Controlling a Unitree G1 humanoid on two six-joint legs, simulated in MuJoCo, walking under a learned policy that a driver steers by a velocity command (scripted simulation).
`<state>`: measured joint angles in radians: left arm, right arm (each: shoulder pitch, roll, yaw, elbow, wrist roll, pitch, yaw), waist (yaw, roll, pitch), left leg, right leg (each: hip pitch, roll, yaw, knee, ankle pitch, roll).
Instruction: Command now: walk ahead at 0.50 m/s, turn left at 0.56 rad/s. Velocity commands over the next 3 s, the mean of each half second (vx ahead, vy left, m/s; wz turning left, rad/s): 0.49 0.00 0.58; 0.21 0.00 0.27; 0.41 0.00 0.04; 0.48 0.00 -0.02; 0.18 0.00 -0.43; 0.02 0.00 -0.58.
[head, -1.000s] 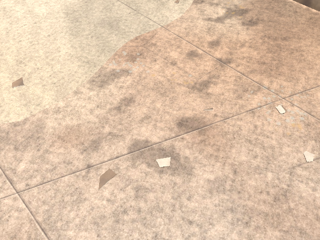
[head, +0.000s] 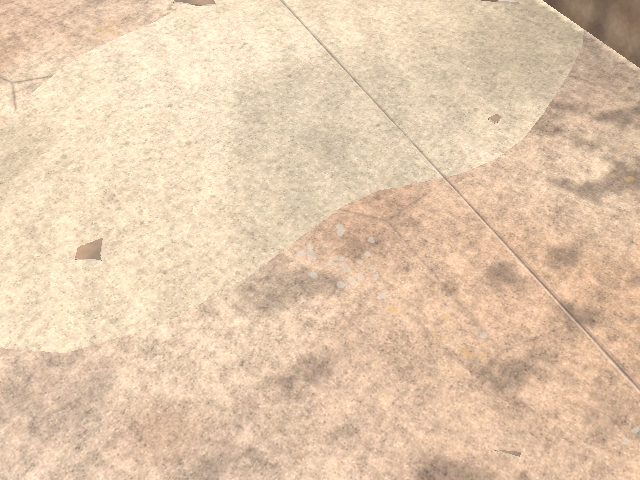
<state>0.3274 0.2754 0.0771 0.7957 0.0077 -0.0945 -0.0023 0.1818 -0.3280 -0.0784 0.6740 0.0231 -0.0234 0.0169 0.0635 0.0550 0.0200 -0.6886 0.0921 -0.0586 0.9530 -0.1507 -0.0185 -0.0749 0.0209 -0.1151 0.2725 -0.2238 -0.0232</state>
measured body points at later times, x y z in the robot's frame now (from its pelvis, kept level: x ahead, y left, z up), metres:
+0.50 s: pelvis +0.27 +0.08 +0.00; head +0.31 +0.10 +0.45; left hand +0.39 +0.39 -0.09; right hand +0.43 -0.18 -0.10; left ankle +0.24 +0.14 -0.75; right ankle +0.46 -0.07 -0.68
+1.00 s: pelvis +0.45 +0.09 -0.01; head +0.46 +0.11 +0.44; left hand +0.46 +0.38 -0.13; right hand +0.66 -0.11 -0.12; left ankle +0.39 +0.20 -0.75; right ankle +0.55 +0.02 -0.74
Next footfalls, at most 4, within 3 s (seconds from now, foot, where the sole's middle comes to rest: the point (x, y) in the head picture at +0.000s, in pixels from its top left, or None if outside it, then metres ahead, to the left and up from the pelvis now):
0.22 left None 0.28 0.15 -0.78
0.66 right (343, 431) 0.58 0.04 -0.78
1.00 left None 0.43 0.22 -0.78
1.36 right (333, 364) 0.74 0.07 -0.78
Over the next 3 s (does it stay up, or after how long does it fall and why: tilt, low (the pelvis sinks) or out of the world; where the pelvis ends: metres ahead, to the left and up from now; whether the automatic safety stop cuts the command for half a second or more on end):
stays up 1.07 0.38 0.00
